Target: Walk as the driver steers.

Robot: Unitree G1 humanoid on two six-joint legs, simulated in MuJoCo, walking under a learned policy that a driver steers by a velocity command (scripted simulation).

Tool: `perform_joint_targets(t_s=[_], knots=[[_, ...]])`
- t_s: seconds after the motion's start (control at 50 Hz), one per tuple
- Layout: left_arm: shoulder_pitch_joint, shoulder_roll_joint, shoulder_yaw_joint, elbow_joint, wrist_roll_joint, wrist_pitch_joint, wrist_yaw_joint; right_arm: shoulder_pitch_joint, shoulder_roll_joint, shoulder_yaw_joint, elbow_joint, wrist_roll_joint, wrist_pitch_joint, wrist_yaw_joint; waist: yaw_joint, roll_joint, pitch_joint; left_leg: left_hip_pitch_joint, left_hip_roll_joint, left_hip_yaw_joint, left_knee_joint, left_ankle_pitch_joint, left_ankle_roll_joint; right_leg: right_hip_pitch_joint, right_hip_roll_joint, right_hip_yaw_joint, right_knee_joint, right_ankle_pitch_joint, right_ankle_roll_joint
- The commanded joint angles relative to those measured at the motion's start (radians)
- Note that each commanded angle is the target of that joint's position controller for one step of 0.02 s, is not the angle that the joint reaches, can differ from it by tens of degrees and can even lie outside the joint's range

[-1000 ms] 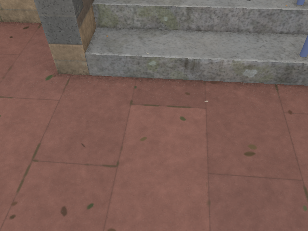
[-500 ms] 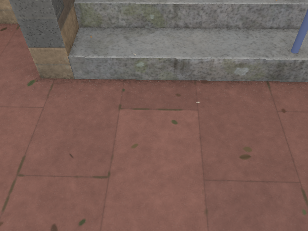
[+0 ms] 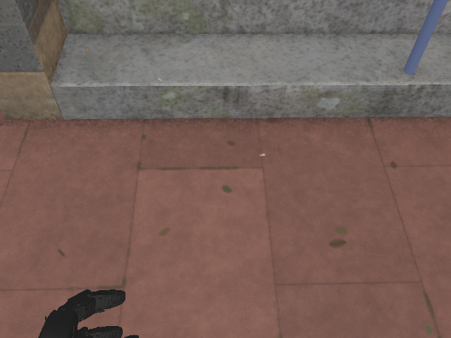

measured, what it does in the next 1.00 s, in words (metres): walks ahead: right foot, then left foot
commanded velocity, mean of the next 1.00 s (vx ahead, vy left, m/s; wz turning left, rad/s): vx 0.38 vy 0.00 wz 0.00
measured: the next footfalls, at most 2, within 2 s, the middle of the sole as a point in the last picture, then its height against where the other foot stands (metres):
right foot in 0.06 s outside the picture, level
left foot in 0.62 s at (171, 324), level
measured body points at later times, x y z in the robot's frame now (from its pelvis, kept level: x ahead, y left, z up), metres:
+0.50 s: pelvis +0.25 -0.03 +0.02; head +0.27 -0.03 +0.47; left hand +0.25 +0.24 -0.12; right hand +0.44 -0.28 -0.08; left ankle +0.45 +0.14 -0.68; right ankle +0.17 -0.12 -0.73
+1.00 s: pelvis +0.46 +0.03 +0.01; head +0.49 +0.03 +0.46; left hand +0.60 +0.29 -0.11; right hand +0.54 -0.23 -0.12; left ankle +0.46 +0.12 -0.73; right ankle +0.55 -0.12 -0.71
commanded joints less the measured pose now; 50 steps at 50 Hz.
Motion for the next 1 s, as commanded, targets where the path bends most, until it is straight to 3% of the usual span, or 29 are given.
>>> perform_joint_targets(t_s=[0.02,0.04,0.06,0.08,0.1,0.12,0.14,0.16,0.18,0.2,0.22,0.26,0.32,0.4,0.52,0.58,0.6,0.62,0.64,0.66,0.68,0.7,0.72,0.74,0.76,0.8,0.86,0.92,1.0], knots=[[0.05,0.136,0.046,-0.044,0.002,-0.006,0.007,-0.05,-0.196,-0.043,-0.039,0.006,-0.009,-0.006,0.144,0.155,-0.031,-0.109,0.217,-0.047,0.137,0.946,0.124,0.269,0.062,-0.034,-0.043,0.0,-0.054],[0.209,0.17,0.068,0.008,0.0,-0.001,0.014,-0.058,-0.185,-0.04,-0.042,-0.001,-0.001,-0.007,0.217,0.146,-0.117,-0.164,0.182,-0.02,0.314,1.011,0.101,0.471,0.081,-0.043,-0.047,-0.006,-0.082],[0.397,0.217,0.086,0.055,0.005,0.004,0.025,-0.072,-0.165,-0.032,-0.062,-0.016,0.003,-0.007,0.289,0.081,-0.226,-0.39,0.14,-0.005,0.594,0.775,0.071,0.775,-0.052,0.11,-0.012,-0.029,-0.127],[0.479,0.303,0.094,0.077,0.024,0.003,0.023,0.058,-0.009,0.01,-0.081,-0.014,-0.013,0.001,0.21,-0.219,-0.414,-0.71,-0.045,-0.018,1.0,0.028,0.015,1.063,-0.335,0.622,-0.149,-0.276,-0.29],[0.465,0.221,0.07,0.078,0.019,0.002,0.019,0.004,-0.078,-0.007,-0.072,0.01,-0.04,0.013,0.235,-0.214,-0.418,-0.82,-0.05,-0.152,1.157,-0.159,0.029,1.008,-0.357,0.837,-0.327,-0.432,-0.298],[0.351,0.184,0.056,0.064,0.013,-0.006,0.019,-0.105,-0.144,-0.028,-0.115,0.037,-0.053,0.015,0.21,-0.171,-0.219,-0.915,0.008,-0.124,1.198,-0.093,0.048,0.844,-0.327,0.696,-0.355,-0.452,-0.245],[0.267,0.15,0.044,0.048,0.015,-0.014,0.018,-0.167,-0.152,-0.029,-0.132,0.036,-0.057,0.009,0.175,-0.08,-0.13,-0.882,0.063,-0.101,1.156,0.005,0.062,0.671,-0.29,0.56,-0.377,-0.369,-0.215],[0.212,0.125,0.036,0.046,0.027,-0.022,0.013,-0.185,-0.144,-0.035,-0.134,0.019,-0.05,0.0,0.135,-0.038,-0.075,-0.824,0.099,-0.088,1.097,0.068,0.063,0.523,-0.251,0.455,-0.401,-0.262,-0.192],[0.184,0.106,0.03,0.048,0.038,-0.03,0.01,-0.153,-0.127,-0.04,-0.127,0.008,-0.035,-0.006,0.092,-0.059,-0.068,-0.749,0.129,-0.101,1.051,0.107,0.066,0.433,-0.213,0.378,-0.425,-0.209,-0.174],[0.178,0.1,0.027,0.056,0.038,-0.033,0.008,-0.128,-0.105,-0.039,-0.121,0.006,-0.021,-0.008,0.071,-0.075,-0.067,-0.705,0.137,-0.101,1.018,0.118,0.064,0.382,-0.195,0.338,-0.449,-0.199,-0.171],[0.188,0.102,0.027,0.066,0.035,-0.037,0.009,-0.124,-0.089,-0.039,-0.121,0.005,-0.01,-0.01,0.062,-0.075,-0.057,-0.695,0.142,-0.094,0.986,0.121,0.059,0.347,-0.187,0.305,-0.47,-0.189,-0.177],[0.223,0.132,0.031,0.085,0.035,-0.04,0.02,-0.184,-0.098,-0.043,-0.146,-0.001,0.002,-0.014,0.062,-0.064,-0.02,-0.75,0.15,-0.084,0.908,0.186,0.039,0.319,-0.182,0.264,-0.507,-0.177,-0.188],[0.294,0.162,0.036,0.109,0.033,-0.036,0.041,-0.303,-0.108,-0.047,-0.183,-0.015,0.001,-0.011,0.091,-0.036,0.007,-0.86,0.152,-0.083,0.742,0.351,0.009,0.374,-0.185,0.235,-0.522,-0.119,-0.187],[0.364,0.177,0.035,0.131,0.021,-0.029,0.053,-0.433,-0.087,-0.036,-0.217,-0.011,-0.009,0.004,0.135,-0.034,0.014,-0.841,0.116,-0.049,0.526,0.503,-0.004,0.428,-0.16,0.157,-0.511,-0.053,-0.155],[0.466,0.195,0.042,0.179,0.012,-0.004,0.055,-0.589,-0.084,-0.016,-0.28,0.004,-0.023,0.039,0.188,-0.04,0.047,-0.842,0.077,-0.023,0.348,0.414,0.011,0.598,-0.212,0.142,-0.426,-0.012,-0.147],[0.448,0.218,0.051,0.18,0.009,0.011,0.057,-0.532,-0.126,-0.026,-0.28,0.007,-0.034,0.051,0.139,-0.081,0.01,-0.714,0.038,0.005,0.297,0.296,0.055,0.646,-0.237,0.15,-0.328,0.176,-0.124],[0.423,0.218,0.05,0.174,0.007,0.016,0.057,-0.432,-0.154,-0.041,-0.252,0.005,-0.037,0.05,0.079,-0.085,-0.049,-0.57,0.003,0.036,0.267,0.291,0.079,0.639,-0.206,0.118,-0.213,0.36,-0.103],[0.42,0.188,0.039,0.166,0.013,0.02,0.059,-0.259,-0.212,-0.068,-0.199,-0.006,-0.04,0.042,0.009,-0.064,-0.163,-0.317,0.01,0.022,0.275,0.351,0.117,0.562,-0.142,0.07,0.006,0.448,-0.067],[0.444,0.133,0.018,0.131,0.033,0.015,0.061,-0.097,-0.301,-0.088,-0.171,-0.035,-0.039,0.033,-0.017,0.079,-0.334,0.027,0.242,-0.26,0.306,0.498,0.207,0.296,-0.05,0.01,0.36,0.169,-0.005],[0.546,0.041,-0.008,0.146,0.03,-0.007,0.057,-0.086,-0.321,-0.086,-0.157,-0.034,-0.033,0.039,0.037,0.319,-0.442,0.231,0.411,-0.639,0.198,0.595,0.345,0.006,0.118,0.082,0.623,-0.538,0.046],[0.493,0.157,0.02,0.157,0.009,-0.022,0.055,-0.112,-0.224,-0.06,-0.17,-0.019,-0.031,0.04,0.007,0.205,-0.396,0.183,0.372,-0.571,0.194,0.663,0.315,-0.062,0.069,0.198,0.726,-0.556,0.043],[0.422,0.179,0.027,0.139,-0.007,-0.028,0.055,-0.195,-0.185,-0.046,-0.184,-0.017,-0.031,0.035,0.027,0.159,-0.273,0.053,0.339,-0.39,0.201,0.797,0.279,-0.098,0.025,0.168,0.729,-0.494,0.038],[0.381,0.167,0.026,0.135,0.001,-0.024,0.062,-0.267,-0.163,-0.038,-0.195,-0.02,-0.03,0.036,0.061,0.07,-0.216,-0.073,0.291,-0.289,0.184,0.854,0.25,-0.067,-0.026,0.134,0.675,-0.425,0.043],[0.358,0.162,0.033,0.131,0.01,-0.012,0.068,-0.31,-0.139,-0.031,-0.197,-0.02,-0.03,0.037,0.086,0.056,-0.162,-0.181,0.26,-0.23,0.149,0.87,0.235,-0.029,-0.054,0.119,0.614,-0.378,0.049],[0.372,0.147,0.034,0.133,0.012,0.004,0.07,-0.329,-0.118,-0.023,-0.191,-0.029,-0.03,0.037,0.115,0.074,-0.152,-0.258,0.239,-0.191,0.117,0.878,0.226,0.039,-0.07,0.118,0.576,-0.344,0.05],[0.402,0.095,0.026,0.138,0.019,0.027,0.072,-0.341,-0.109,-0.017,-0.173,-0.041,-0.034,0.034,0.149,0.086,-0.151,-0.343,0.217,-0.127,0.088,0.955,0.24,0.123,-0.07,0.11,0.484,-0.291,0.065],[0.343,0.079,0.017,0.118,0.03,0.038,0.078,-0.37,-0.144,-0.021,-0.155,-0.038,-0.026,0.017,0.156,0.098,-0.147,-0.382,0.183,-0.044,0.077,0.982,0.231,0.175,-0.065,0.092,0.259,-0.178,0.079],[0.276,0.095,0.016,0.111,0.027,0.049,0.075,-0.339,-0.166,-0.023,-0.126,-0.032,-0.009,0.009,0.125,0.101,-0.16,-0.365,0.177,-0.031,0.071,0.894,0.218,0.233,-0.046,0.075,0.123,-0.073,0.081],[0.227,0.113,0.023,0.107,0.032,0.058,0.073,-0.34,-0.15,-0.013,-0.097,-0.022,0.012,0.006,0.124,0.094,-0.117,-0.366,0.183,-0.068,0.101,0.632,0.198,0.294,-0.034,0.073,-0.026,-0.066,0.054]])
Over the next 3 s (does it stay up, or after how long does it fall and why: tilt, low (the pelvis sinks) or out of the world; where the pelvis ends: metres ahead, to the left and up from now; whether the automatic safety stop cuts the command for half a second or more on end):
stays up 1.19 -0.03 0.01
